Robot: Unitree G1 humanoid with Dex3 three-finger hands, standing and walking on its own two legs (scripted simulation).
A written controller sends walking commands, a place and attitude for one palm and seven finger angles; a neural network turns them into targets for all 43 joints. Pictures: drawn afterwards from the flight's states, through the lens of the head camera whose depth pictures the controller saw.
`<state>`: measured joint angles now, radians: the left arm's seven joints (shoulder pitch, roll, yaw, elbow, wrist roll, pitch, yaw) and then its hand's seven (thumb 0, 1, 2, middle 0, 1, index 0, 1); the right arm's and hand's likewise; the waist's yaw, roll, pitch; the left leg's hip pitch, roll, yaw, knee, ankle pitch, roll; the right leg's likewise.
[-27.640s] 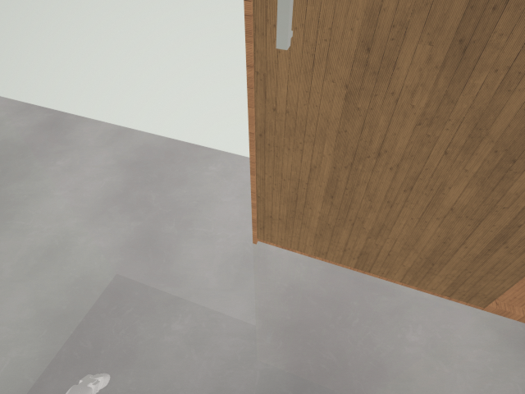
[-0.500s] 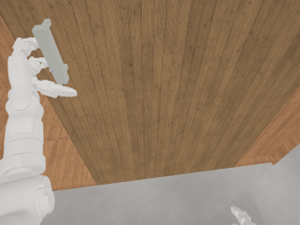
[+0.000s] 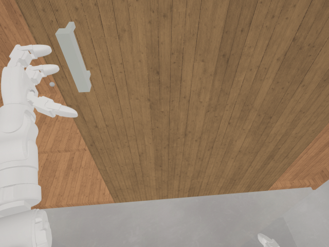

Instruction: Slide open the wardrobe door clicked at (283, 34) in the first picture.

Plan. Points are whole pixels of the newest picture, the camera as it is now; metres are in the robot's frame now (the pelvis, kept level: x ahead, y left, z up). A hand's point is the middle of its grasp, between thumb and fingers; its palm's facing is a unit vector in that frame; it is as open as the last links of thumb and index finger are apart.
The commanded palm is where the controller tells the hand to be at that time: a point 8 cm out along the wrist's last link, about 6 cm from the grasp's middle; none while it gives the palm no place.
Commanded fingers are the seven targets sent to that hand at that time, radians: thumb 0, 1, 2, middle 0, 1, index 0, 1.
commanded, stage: slip the hand off the handle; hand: left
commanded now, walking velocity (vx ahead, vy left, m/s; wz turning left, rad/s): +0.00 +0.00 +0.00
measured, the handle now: (78, 57) +0.46 +0.23 +0.24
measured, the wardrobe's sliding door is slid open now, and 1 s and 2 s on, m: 0.59 0.59 0.59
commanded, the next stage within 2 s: draw the hand back to the body in 0.50 s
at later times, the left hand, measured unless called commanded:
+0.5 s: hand (31, 119) +0.29 +0.27 +0.21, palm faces +0.35 -0.93 -0.10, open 14.7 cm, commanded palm +0.24 +0.31 +0.22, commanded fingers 0.00 -0.55 0.20 -0.25 -1.15 -0.25 -1.15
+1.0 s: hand (22, 146) +0.23 +0.26 +0.21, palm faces +0.24 -0.97 -0.02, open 14.6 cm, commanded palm +0.19 +0.29 +0.20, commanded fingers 0.00 -0.55 0.20 -0.25 -1.15 -0.25 -1.15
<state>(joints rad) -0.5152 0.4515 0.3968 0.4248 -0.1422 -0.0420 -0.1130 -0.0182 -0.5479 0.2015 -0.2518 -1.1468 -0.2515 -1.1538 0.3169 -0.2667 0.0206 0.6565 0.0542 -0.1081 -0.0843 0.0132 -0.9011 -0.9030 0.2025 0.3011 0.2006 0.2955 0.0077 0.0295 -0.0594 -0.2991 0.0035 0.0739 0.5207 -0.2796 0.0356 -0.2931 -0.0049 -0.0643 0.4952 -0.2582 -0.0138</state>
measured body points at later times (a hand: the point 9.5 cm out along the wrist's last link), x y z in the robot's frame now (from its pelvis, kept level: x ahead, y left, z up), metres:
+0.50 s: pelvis -0.01 -0.01 +0.00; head -0.03 -0.03 +0.45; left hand +0.26 +0.32 +0.22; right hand +0.20 -0.23 -0.07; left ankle -0.01 +0.09 -0.74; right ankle +0.00 -0.11 -0.74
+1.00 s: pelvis -0.01 -0.02 +0.00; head -0.07 -0.05 +0.45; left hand +0.21 +0.31 +0.21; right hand +0.20 -0.24 -0.05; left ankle -0.01 +0.09 -0.74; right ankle +0.00 -0.11 -0.74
